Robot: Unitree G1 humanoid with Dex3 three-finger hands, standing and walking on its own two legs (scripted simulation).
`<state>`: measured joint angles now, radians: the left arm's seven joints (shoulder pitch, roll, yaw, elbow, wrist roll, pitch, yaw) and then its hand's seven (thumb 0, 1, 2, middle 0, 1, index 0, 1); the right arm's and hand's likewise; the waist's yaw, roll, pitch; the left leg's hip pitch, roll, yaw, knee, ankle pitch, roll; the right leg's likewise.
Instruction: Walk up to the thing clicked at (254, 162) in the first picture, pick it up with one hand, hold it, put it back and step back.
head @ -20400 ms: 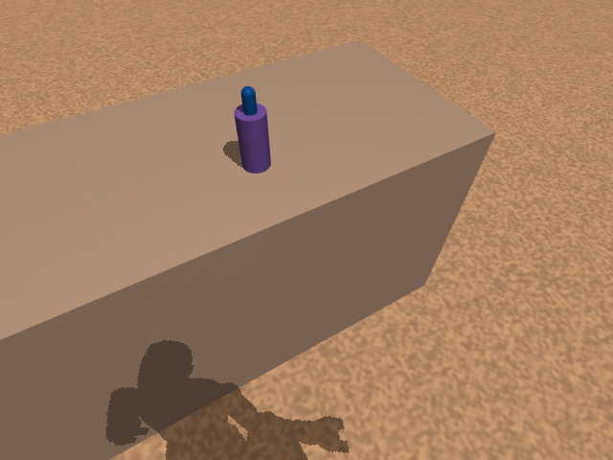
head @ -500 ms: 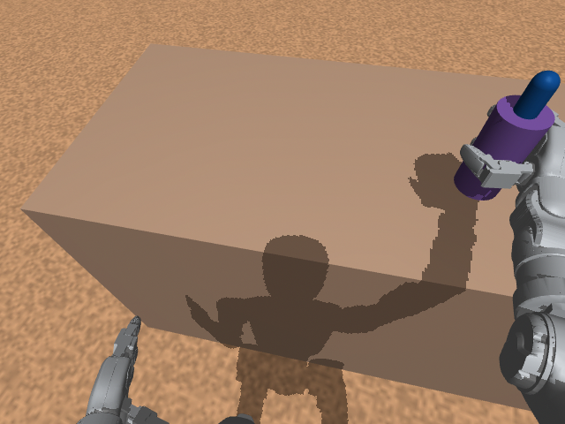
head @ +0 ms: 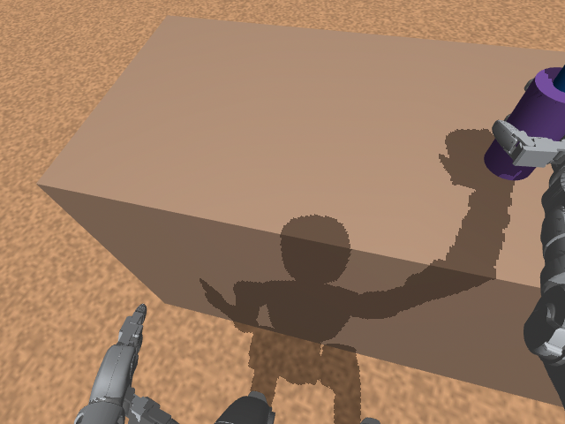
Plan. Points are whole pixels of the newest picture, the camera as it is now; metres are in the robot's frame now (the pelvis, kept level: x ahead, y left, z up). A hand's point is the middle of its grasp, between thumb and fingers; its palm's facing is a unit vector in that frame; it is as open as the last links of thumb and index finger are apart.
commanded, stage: lower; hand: right
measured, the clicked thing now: (545, 113) +0.51 -0.22 +0.15
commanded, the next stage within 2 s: loosen in 0.92 s
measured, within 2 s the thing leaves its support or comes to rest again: rests again in 0.82 s
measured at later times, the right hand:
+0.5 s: hand (510, 148) +0.53 -0.22 +0.07, palm faces +0.25 +0.97 +0.00, open 9.0 cm
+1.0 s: hand (501, 158) +0.54 -0.22 +0.04, palm faces +0.25 +0.97 +0.00, open 9.1 cm
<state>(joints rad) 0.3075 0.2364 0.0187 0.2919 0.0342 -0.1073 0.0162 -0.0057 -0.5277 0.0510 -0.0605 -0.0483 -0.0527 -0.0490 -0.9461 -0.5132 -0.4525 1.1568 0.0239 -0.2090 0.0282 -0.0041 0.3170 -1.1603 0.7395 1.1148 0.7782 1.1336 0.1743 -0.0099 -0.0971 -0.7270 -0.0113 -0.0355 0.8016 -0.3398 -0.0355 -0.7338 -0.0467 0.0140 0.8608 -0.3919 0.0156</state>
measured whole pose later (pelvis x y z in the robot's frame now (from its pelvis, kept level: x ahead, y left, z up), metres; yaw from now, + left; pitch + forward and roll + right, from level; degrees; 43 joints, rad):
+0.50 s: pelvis +0.00 -0.01 -0.03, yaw +0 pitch +21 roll +3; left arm 0.33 0.24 0.02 0.17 0.07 -0.11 0.00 -0.01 -0.54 0.07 -0.06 -0.05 -0.05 -0.05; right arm -0.98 -0.57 -0.49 1.25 -0.01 -0.30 0.02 0.00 0.32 -1.16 0.74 1.12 0.78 1.14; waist 0.23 -0.02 -0.12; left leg -0.91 -0.02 -0.02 0.94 -0.39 -0.04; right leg -0.93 -0.05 0.03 1.03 -0.45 0.01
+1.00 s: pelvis -0.01 +0.00 -0.04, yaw +0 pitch +23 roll +3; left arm 0.33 0.25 0.03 0.07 0.07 -0.06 -0.01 -0.01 -0.54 0.06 -0.06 -0.05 -0.05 -0.05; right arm -0.97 -0.60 -0.53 1.24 -0.03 -0.34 0.02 -0.01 0.32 -1.16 0.74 1.12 0.77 1.14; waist 0.27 -0.01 -0.13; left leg -1.00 -0.03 -0.01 1.02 -0.42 -0.03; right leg -1.03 -0.06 0.05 1.11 -0.48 0.02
